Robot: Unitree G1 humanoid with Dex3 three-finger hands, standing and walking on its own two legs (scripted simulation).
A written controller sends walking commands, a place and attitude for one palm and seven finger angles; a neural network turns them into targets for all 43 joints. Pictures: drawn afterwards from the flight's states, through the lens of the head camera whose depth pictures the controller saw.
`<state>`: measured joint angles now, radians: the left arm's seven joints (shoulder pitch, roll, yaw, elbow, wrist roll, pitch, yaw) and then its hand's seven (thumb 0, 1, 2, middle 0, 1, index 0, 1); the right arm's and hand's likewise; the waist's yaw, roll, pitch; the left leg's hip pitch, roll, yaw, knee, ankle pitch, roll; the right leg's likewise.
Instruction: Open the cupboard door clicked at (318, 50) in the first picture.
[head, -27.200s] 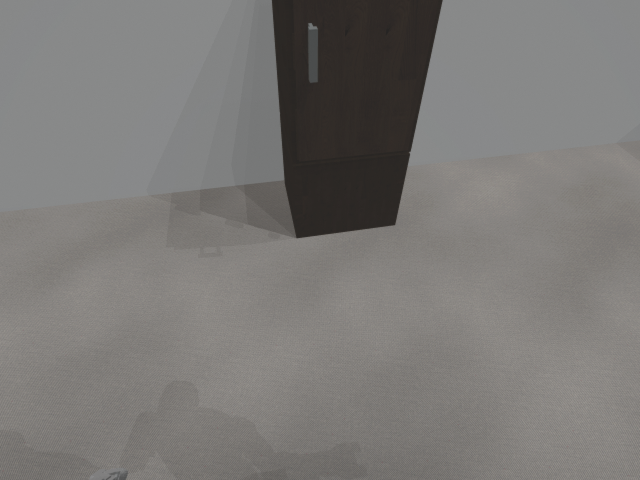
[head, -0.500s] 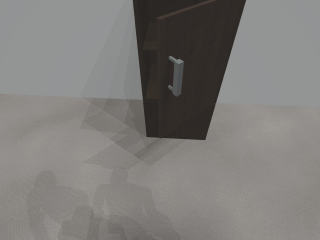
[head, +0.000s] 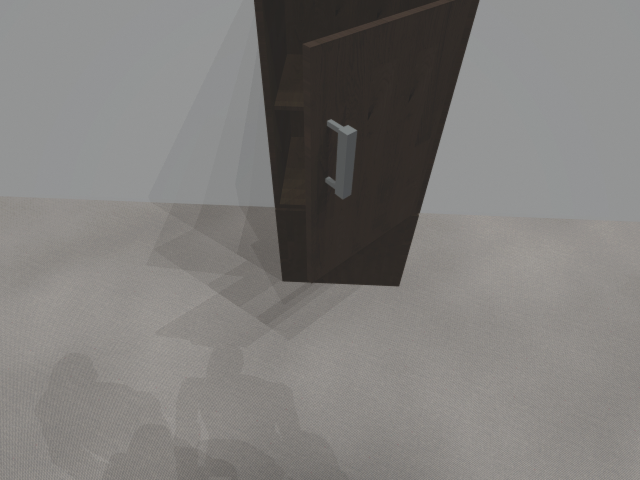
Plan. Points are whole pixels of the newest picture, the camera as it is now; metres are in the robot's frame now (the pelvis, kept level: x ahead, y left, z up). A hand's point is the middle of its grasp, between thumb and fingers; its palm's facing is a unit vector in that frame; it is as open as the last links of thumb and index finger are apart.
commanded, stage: look to check the result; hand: left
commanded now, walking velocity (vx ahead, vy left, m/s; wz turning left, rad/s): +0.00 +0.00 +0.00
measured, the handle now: (337, 159) +0.65 +0.00 +0.04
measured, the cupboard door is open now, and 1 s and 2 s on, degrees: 43 43 43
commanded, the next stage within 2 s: walk to a spot facing it in 0.52 s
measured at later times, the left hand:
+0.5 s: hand out of the picture +0.00 +0.16 -0.17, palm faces +0.05 -0.98 -0.18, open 7.4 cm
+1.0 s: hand out of the picture +0.06 +0.18 -0.18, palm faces -0.07 -0.97 -0.23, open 7.4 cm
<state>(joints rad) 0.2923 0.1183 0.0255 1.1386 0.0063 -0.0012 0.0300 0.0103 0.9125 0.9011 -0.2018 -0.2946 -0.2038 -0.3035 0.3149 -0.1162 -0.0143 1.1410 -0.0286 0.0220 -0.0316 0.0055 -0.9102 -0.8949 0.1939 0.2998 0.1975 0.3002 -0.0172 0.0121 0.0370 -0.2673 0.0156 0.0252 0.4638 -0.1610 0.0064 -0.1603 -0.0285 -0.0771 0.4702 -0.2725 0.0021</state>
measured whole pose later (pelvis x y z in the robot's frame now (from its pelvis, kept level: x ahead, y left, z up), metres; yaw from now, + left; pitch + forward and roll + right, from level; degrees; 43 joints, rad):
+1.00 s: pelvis +0.02 -0.02 -0.01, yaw -9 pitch +0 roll +1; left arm 0.24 0.18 0.08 1.05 0.02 0.05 0.00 0.01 0.90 0.90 -0.20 -0.29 -0.20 -0.30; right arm 0.21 -0.18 -0.06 1.04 -0.03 0.03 -0.05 0.01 -0.91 -0.89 0.20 0.30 0.20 0.30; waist 0.01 0.00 0.09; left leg -0.29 0.08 0.15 0.56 -0.26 -0.02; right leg -0.29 0.01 0.01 0.68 -0.39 -0.02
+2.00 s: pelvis +0.03 -0.04 -0.01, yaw -44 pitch +0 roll +0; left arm 0.12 0.24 0.06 0.88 0.02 0.02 0.00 0.01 0.91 0.90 -0.20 -0.29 -0.20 -0.30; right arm 0.23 -0.27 -0.07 0.94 -0.02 0.07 -0.03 0.01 -0.91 -0.89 0.20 0.30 0.20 0.30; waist -0.02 0.04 0.14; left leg -0.42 0.11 0.05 1.07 -0.52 -0.06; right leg -0.33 0.02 -0.01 0.63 -0.31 -0.02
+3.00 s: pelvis +0.13 -0.29 -0.01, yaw -74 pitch +0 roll -1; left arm 0.32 0.19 0.07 1.05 0.01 -0.03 -0.02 0.01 0.91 0.90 -0.20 -0.30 -0.21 -0.30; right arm 0.13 -0.19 -0.04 0.91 -0.04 -0.06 0.01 0.01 -0.91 -0.89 0.19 0.30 0.20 0.30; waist 0.02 -0.01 0.06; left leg -0.41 0.08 0.09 0.58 -0.18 0.00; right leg -0.11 0.04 0.00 0.59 -0.44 -0.03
